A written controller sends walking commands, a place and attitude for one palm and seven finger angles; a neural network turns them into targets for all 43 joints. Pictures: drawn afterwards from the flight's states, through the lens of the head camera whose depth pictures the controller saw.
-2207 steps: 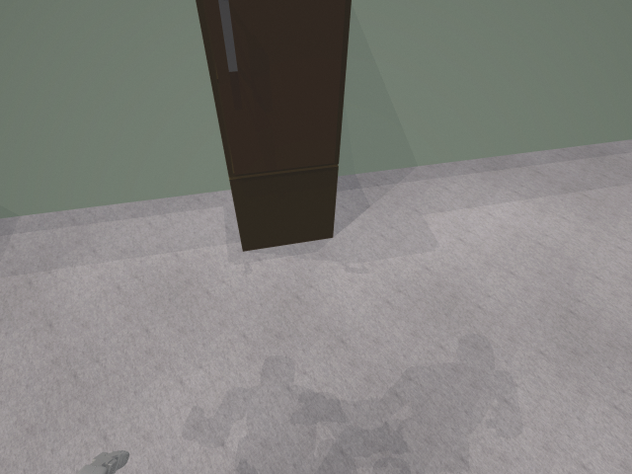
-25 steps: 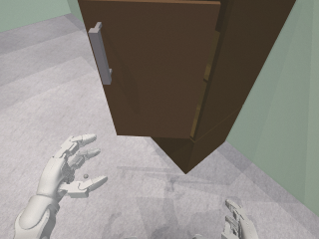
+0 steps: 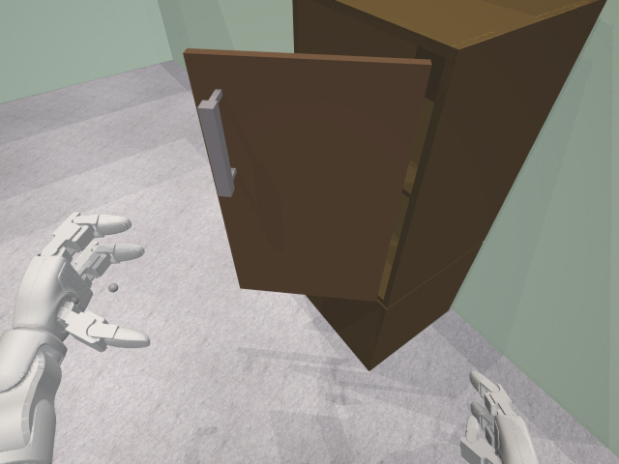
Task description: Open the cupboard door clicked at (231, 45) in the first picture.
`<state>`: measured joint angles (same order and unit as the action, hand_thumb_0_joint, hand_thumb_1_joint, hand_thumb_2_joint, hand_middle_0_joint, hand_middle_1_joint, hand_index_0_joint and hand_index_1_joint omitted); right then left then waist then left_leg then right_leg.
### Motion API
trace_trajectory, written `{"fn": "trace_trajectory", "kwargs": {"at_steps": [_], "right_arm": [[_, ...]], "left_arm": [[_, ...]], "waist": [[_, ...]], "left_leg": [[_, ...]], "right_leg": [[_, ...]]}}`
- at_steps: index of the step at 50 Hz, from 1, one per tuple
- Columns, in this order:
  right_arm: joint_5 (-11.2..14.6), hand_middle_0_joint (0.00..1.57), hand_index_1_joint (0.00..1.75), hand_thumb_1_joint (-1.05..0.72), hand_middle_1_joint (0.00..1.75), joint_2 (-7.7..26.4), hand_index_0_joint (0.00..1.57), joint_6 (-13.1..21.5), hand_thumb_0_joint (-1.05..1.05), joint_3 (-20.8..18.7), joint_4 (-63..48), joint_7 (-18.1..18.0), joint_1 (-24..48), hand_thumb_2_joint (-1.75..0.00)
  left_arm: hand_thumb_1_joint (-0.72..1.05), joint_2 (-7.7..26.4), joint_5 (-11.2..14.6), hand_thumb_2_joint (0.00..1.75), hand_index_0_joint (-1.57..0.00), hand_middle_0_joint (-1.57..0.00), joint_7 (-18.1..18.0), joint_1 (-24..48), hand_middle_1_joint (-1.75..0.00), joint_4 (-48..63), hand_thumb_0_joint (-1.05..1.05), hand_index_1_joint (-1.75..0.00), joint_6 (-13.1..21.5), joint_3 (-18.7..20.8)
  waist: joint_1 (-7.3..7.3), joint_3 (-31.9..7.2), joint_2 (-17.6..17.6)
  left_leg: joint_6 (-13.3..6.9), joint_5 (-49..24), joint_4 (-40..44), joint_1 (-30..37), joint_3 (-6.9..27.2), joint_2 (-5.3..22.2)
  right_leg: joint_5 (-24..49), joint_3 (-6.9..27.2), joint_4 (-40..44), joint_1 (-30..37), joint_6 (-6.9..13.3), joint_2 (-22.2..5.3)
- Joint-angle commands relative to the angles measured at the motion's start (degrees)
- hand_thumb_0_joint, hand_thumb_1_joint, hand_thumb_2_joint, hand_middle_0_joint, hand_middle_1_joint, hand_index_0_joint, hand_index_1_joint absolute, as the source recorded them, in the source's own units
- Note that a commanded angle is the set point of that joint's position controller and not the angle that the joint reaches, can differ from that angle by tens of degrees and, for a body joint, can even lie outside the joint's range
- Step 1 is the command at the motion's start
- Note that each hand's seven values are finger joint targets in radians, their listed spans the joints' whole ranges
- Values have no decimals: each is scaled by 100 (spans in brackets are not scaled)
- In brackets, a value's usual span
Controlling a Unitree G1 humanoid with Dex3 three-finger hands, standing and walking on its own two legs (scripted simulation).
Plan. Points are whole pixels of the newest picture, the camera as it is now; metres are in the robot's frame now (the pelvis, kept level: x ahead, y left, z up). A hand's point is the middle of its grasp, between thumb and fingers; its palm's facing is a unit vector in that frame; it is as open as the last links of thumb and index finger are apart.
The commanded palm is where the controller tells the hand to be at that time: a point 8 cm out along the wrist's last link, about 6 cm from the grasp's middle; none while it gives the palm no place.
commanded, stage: raise the hand with hooked fingers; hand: left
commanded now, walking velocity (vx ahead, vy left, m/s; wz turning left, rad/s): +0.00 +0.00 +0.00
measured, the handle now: (221, 145) +0.55 +0.20 +0.13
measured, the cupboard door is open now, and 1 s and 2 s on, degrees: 48 48 48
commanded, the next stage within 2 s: move the hooked fingers beside the handle in 0.80 s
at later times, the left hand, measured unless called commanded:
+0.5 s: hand (122, 253) +0.30 +0.25 +0.14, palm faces +0.00 -1.00 -0.05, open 14.0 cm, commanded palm +0.27 +0.30 +0.15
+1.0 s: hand (98, 252) +0.30 +0.27 +0.15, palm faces +0.07 -1.00 -0.04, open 14.0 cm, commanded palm +0.28 +0.31 +0.15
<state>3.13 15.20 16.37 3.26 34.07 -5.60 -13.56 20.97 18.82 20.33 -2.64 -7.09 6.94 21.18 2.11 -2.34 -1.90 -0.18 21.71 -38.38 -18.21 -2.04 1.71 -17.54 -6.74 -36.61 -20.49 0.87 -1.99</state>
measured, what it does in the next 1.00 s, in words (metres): stands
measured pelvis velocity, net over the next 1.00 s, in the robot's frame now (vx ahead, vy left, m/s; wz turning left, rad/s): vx -0.01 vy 0.00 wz -0.01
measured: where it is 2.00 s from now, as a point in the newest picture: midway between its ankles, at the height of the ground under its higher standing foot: outside the picture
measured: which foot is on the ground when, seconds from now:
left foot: down 0.00-1.00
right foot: down 0.00-1.00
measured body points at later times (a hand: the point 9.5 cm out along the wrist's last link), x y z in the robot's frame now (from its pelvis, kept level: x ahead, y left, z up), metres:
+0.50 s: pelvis +0.00 -0.01 +0.01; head +0.01 -0.04 +0.46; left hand +0.30 +0.31 +0.15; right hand +0.16 -0.27 -0.07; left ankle -0.02 +0.11 -0.72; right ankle +0.02 -0.11 -0.72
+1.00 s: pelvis -0.01 +0.00 +0.01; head -0.01 -0.01 +0.46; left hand +0.29 +0.33 +0.16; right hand +0.16 -0.24 -0.07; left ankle -0.02 +0.11 -0.72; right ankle +0.02 -0.11 -0.72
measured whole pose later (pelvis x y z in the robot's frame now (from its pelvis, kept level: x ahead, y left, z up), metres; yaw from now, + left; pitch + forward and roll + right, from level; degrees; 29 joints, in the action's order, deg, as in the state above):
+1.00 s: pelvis -0.01 +0.00 +0.01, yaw -1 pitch -1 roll +0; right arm 3.9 15.5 14.8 4.2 36.3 -7.0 -14.3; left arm 24.6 17.7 25.6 10.2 -20.7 1.8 25.6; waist 2.4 -0.3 -2.0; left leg -0.2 17.8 -30.9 -12.5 -2.9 1.4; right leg -13.8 -5.9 -30.0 -15.4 0.9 -1.7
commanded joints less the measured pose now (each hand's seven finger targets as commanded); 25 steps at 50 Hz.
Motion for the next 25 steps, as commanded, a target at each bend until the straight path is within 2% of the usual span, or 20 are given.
{"fn": "trace_trajectory", "kwargs": {"at_steps": [1, 3, 5, 7, 8, 12, 13, 14, 15, 16, 18, 19, 22, 23, 24, 25], "right_arm": [[62, 20, 30, -90, 30, 805, 20, 206, 0, -266, -760, -101, 331, -90], [57, 20, 30, -90, 30, 817, 20, 168, 0, -238, -790, -130, 371, -90], [40, 20, 30, -90, 30, 787, 20, 141, 0, -222, -812, -158, 437, -90], [26, 20, 30, -90, 30, 746, 20, 142, 0, -205, -822, -174, 481, -90], [10, 20, 30, -90, 30, 744, 20, 144, 0, -178, -793, -167, 493, -90], [45, 20, 30, -90, 30, 730, 20, 155, 0, -171, -666, -188, 495, -90], [44, 20, 30, -90, 30, 761, 20, 132, 0, -169, -657, -184, 476, -90], [75, 20, 30, -90, 30, 768, 20, 113, 0, -168, -635, -196, 490, -90], [90, 20, 30, -90, 30, 794, 20, 99, 0, -187, -634, -209, 460, -90], [94, 20, 30, -90, 30, 805, 20, 82, 0, -184, -648, -206, 440, -90], [109, 20, 30, -90, 30, 853, 20, 50, 0, -205, -715, -158, 418, -90], [122, 20, 30, -90, 30, 871, 20, 32, 0, -223, -732, -138, 430, -90], [98, 20, 30, -90, 30, 862, 20, 42, 0, -261, -875, -86, 487, -90], [66, 20, 30, -90, 30, 848, 20, 45, 0, -248, -891, -64, 495, -90], [51, 20, 30, -90, 30, 818, 20, 75, 0, -261, -911, -59, 518, -90], [42, 20, 30, -90, 30, 780, 20, 93, 0, -253, -901, -57, 496, -90]], "left_arm": [[-50, 1125, 25, 30, -30, -30, 358, 1418, -120, 604, 0, -120, -125, 257], [-50, 1421, 48, 30, -30, -30, 483, 1709, -120, 594, 0, -120, -236, 462], [-50, 1794, 97, 30, -30, -30, 506, 2065, -120, 683, 0, -120, -221, 846], [-50, 2010, 116, 30, -30, -30, 458, 2327, -120, 827, 0, -120, -118, 1068], [-50, 2162, 126, 30, -30, -30, 428, 2456, -120, 841, 0, -120, -64, 1168], [-50, 2014, 164, 30, -30, -30, 521, 2711, -120, 293, 0, -120, -29, 1069], [-50, 2095, 159, 30, -30, -30, 587, 2776, -120, 131, 0, -120, -102, 1088], [-50, 2035, 140, 30, -30, -30, 652, 2843, -120, -99, 0, -120, -204, 964], [-50, 2041, 106, 30, -30, -30, 706, 2906, -120, -214, 0, -120, -291, 919], [-50, 1906, 88, 30, -30, -30, 765, 2698, -120, -541, 0, -120, -422, 798], [-50, 1776, 130, 30, -30, -30, 909, 2364, -120, -773, 0, -120, -589, 710], [-50, 1753, 140, 30, -30, -30, 956, 2357, -120, -736, 0, -120, -618, 677], [-50, 2114, 160, 30, -30, -30, 855, 2426, -120, -172, 0, -120, -488, 1065], [-50, 2253, 191, 30, -30, -30, 789, 2428, -120, -40, 0, -120, -412, 1202], [-50, 2363, 213, 30, -30, -30, 698, 2597, -120, 294, 0, -120, -270, 1358], [-50, 2354, 208, 30, -30, -30, 606, 2560, -120, 356, 0, -120, -165, 1418]], "waist": [[-109, -645, -71], [-79, -737, 44], [-34, -1014, 67], [-5, -1249, -79], [25, -1198, -175], [-65, -954, -315], [-36, -947, -229], [-85, -773, -200], [-87, -779, -263], [-90, -622, -138], [-28, -625, 190], [-40, -723, 306], [83, -1229, 213], [117, -1207, 242], [135, -1451, 100], [134, -1463, -3]], "left_leg": [[-95, -1545, 756, 129, 229, -142], [-120, -1550, 778, 202, 234, -153], [-129, -1548, 809, 278, 233, -173], [-130, -1677, 830, 416, 221, -186], [-118, -1733, 854, 455, 233, -176], [-134, -1658, 942, 528, 173, -177], [-139, -1687, 950, 519, 181, -174], [-143, -1584, 981, 430, 164, -174], [-143, -1546, 1005, 443, 155, -183], [-145, -1481, 1008, 355, 164, -179], [-133, -1507, 948, 238, 162, -167], [-139, -1510, 954, 222, 157, -169], [-148, -1685, 918, 339, 140, -202], [-148, -1701, 907, 327, 145, -194], [-153, -1742, 926, 389, 134, -202], [-155, -1801, 967, 467, 120, -192]], "right_leg": [[1408, 296, 594, 671, 14, 186], [1422, 352, 665, 831, 13, 185], [1413, 424, 748, 1027, -6, 154], [1536, 451, 769, 1193, -5, 146], [1576, 460, 781, 1257, 17, 162], [1613, 504, 921, 1151, -1, 122], [1673, 525, 928, 1218, 7, 122], [1575, 560, 984, 1131, -13, 102], [1512, 547, 997, 1095, -18, 89], [1437, 564, 1021, 987, -18, 78], [1480, 652, 986, 1059, -41, 38], [1474, 623, 972, 1049, -55, 35], [1601, 620, 905, 1278, -57, 40], [1594, 658, 908, 1314, -48, 52], [1622, 695, 908, 1457, -53, 37], [1692, 636, 889, 1485, -35, 65]]}}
